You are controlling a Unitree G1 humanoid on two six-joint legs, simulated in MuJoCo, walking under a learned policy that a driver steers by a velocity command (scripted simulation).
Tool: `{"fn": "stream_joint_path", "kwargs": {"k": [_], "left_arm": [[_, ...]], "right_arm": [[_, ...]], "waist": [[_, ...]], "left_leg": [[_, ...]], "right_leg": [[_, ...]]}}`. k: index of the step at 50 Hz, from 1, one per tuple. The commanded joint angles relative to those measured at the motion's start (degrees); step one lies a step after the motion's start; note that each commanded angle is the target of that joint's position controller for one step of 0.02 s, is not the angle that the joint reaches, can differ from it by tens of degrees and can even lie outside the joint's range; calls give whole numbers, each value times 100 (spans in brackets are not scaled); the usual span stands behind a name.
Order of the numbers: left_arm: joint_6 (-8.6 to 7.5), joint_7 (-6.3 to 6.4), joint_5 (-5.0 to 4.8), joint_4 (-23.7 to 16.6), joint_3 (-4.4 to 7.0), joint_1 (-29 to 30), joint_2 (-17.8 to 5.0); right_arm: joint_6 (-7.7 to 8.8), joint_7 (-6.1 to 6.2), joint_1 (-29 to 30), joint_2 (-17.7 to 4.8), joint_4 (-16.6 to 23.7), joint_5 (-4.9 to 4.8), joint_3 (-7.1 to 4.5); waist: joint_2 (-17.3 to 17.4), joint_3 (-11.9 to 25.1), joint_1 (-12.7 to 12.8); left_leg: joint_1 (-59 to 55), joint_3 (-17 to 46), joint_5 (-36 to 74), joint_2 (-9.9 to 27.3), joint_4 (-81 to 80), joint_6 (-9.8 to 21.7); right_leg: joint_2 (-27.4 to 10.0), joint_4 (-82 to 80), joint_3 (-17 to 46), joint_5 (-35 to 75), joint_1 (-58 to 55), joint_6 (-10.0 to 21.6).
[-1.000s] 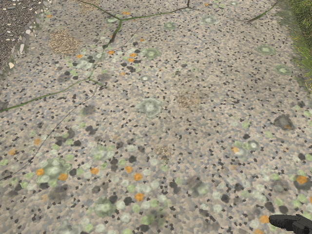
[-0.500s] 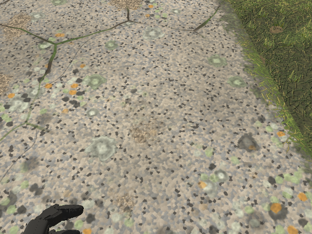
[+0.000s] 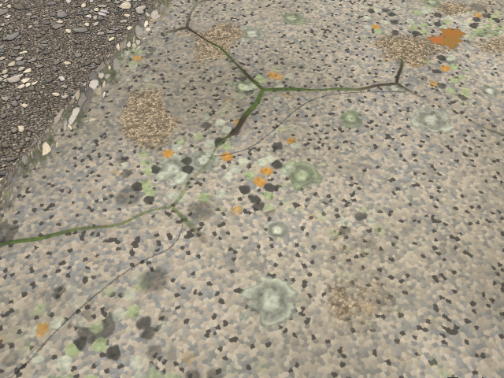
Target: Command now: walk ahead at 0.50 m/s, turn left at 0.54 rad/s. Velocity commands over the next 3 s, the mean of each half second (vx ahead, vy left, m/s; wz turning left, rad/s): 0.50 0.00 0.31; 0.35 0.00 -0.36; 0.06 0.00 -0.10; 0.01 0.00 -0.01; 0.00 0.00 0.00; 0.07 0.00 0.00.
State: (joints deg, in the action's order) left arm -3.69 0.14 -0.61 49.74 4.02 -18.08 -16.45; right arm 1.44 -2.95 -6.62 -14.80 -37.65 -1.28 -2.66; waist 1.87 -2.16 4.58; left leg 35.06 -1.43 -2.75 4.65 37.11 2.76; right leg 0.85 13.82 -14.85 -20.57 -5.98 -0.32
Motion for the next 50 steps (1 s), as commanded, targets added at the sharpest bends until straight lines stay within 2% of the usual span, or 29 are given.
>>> {"fn": "stream_joint_path", "kwargs": {"k": [1,2,3,4,5,6,7,8,9,10,13,18,21,24,27,29,30,31,32,33,34,35,36,38,40,42,45,47,50], "left_arm": [[76,82,-78,-298,306,119,-1242],[118,104,-92,-324,317,181,-1292],[118,126,-105,-361,271,259,-1208],[52,109,85,-545,107,20,-691],[-164,20,116,-819,-73,-136,-292],[-335,-73,-80,-911,63,529,-858],[-427,-112,-195,-1050,51,823,-871],[-456,-69,-88,-997,33,816,-765],[-419,-37,40,-931,80,759,-831],[-348,-49,71,-911,100,641,-834],[-181,-44,138,-838,48,536,-601],[-172,-108,39,-968,-105,1381,-336],[-197,-181,-53,-1084,-111,1758,-405],[-210,-284,-71,-1231,-98,1952,-477],[-203,-369,-55,-1257,-55,1677,-569],[-168,-330,-12,-988,133,599,-858],[-143,-284,-7,-844,263,-224,-1184],[-142,-265,-17,-843,398,-655,-1773],[-142,-285,-94,-795,282,-847,-1312],[-132,-254,-67,-865,199,-557,-1046],[-110,-228,-34,-964,171,-203,-958],[-83,-213,5,-1061,128,146,-873],[-77,-187,61,-1152,90,358,-798],[-45,-133,78,-1212,101,498,-815],[-18,-56,54,-1167,160,453,-984],[73,32,-17,-1094,187,393,-1045],[227,149,-70,-968,143,218,-898],[293,195,-42,-883,115,76,-851],[329,202,33,-840,80,93,-789]], "right_arm": [[42,-56,100,-624,587,6,-219],[22,-31,-511,-838,466,-2,-345],[-6,53,-1458,-1151,228,-9,-534],[-63,185,-1995,-1714,101,-22,-692],[41,156,-1722,-1956,323,2,-659],[121,108,-1733,-1391,343,32,-501],[180,105,-1543,-1191,310,56,-433],[206,107,-1167,-1079,325,39,-400],[216,128,-864,-887,396,61,-337],[220,154,-720,-850,477,119,-309],[275,233,-736,-914,379,108,-308],[300,311,-1042,-979,57,114,-277],[332,282,-1262,-1069,-163,115,-288],[295,288,-1357,-1094,-372,102,-317],[215,350,-1216,-1180,-443,87,-363],[127,404,-1020,-1196,-382,108,-352],[115,465,-1087,-1063,-276,172,-277],[245,400,-1760,-535,-69,252,-95],[402,331,-1555,-629,-133,190,-61],[523,249,-1011,-975,23,-18,-136],[591,240,-612,-981,123,-23,-119],[614,272,-398,-976,173,112,-141],[578,307,-429,-1006,189,209,-185],[455,348,-717,-877,152,266,-180],[347,408,-751,-722,132,266,-136],[283,445,-568,-616,142,261,-97],[278,380,-73,-511,183,193,-52],[311,308,236,-521,240,179,-52],[388,244,263,-701,241,230,-121]], "waist": [[-666,97,-389],[-675,461,-758],[-493,942,-1283],[569,1420,-1251],[1305,2169,-799],[502,2022,-1190],[341,1261,-1065],[-184,810,-760],[-156,589,-569],[-11,526,-417],[-8,454,-332],[223,178,-751],[238,-29,-946],[187,-206,-967],[252,-50,-740],[192,693,-161],[-171,1284,158],[-1540,1983,-138],[-1490,2311,77],[-1079,1526,156],[-539,981,70],[-240,500,-119],[-296,373,-327],[-471,455,-565],[-479,528,-611],[-549,669,-555],[-709,804,-289],[-736,770,-137],[-747,692,-167]], "left_leg": [[-364,-468,-788,-446,-65,323],[-1192,-563,-876,-691,-184,486],[-2693,-423,-491,-848,-613,723],[-4572,1508,-552,311,-725,1251],[-5745,4807,-1379,1497,-1683,2316],[-5659,4485,-1525,1414,-2024,2008],[-4922,3604,-1182,1208,-2043,1762],[-4075,2963,-591,917,-2061,1543],[-3482,2511,20,715,-2136,1429],[-3058,2354,353,609,-2260,1420],[-2472,1759,1145,477,-2473,1450],[-2405,882,655,213,-2642,1008],[-2787,905,145,503,-2743,967],[-3578,853,410,842,-2567,896],[-4042,610,1809,964,-2046,687],[-3881,173,3665,624,-590,432],[-2949,-59,2914,379,849,199],[-546,-108,-519,-668,3146,-307],[505,720,-2903,-934,3804,-304],[1000,922,-2539,-567,3990,-187],[948,808,-2078,-320,3662,-124],[761,715,-1835,-176,3203,-170],[337,704,-1697,-53,2897,-240],[-130,600,-1737,-72,2567,-457],[-240,442,-1422,-229,2040,-657],[-403,383,-773,-378,1340,-761],[-752,371,341,-515,280,-749],[-822,425,626,-549,-168,-691],[-828,566,243,-512,-624,-461]], "right_leg": [[-1732,876,323,5890,-191,717],[-1638,1786,234,6368,-26,629],[-1408,3096,121,5835,714,422],[-906,5049,123,2599,2693,129],[263,6630,1299,-1378,4525,-80],[-96,6782,2111,-1072,5130,33],[-320,6414,2025,-571,5253,159],[-566,5832,1995,-177,4977,159],[-717,5367,1987,60,4623,107],[-772,5213,2003,226,4287,41],[-761,4568,1783,685,4046,-256],[-672,2614,1591,2629,3874,-288],[-598,2117,1596,2965,3960,-116],[-547,1850,1671,2412,4438,150],[-332,1745,1557,1622,4154,430],[150,1600,1141,1603,2570,688],[-259,1682,1878,1917,1072,960],[-1657,1357,4740,1145,-1058,2059],[-1916,425,6247,107,-1655,2215],[-1810,294,5563,-234,-1126,1909],[-1597,238,4915,49,-311,1724],[-1425,186,4410,1111,510,1649],[-1259,171,3998,2392,1050,1598],[-1048,264,3413,4311,1569,1626],[-861,339,2993,5206,1851,1601],[-656,460,2721,5193,1951,1404],[-498,587,2604,4554,1886,1052],[-602,682,2795,4106,1672,993],[-875,1124,3228,4026,1188,1003]]}}
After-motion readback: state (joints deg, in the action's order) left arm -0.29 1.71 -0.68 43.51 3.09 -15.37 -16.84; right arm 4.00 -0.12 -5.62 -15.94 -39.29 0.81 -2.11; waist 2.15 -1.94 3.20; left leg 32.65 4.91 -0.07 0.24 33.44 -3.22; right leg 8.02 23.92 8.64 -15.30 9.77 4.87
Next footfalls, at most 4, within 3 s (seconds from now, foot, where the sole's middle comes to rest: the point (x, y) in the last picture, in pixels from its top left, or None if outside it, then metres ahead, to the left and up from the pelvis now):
0.06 left None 0.20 0.11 -0.77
0.60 right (306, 355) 0.53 -0.07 -0.77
1.06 left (248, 277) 0.74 0.10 -0.77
1.34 right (332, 324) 0.62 -0.14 -0.77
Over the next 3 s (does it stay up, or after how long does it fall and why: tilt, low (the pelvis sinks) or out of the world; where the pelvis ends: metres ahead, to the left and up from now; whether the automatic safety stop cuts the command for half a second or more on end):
stays up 0.68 -0.02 0.00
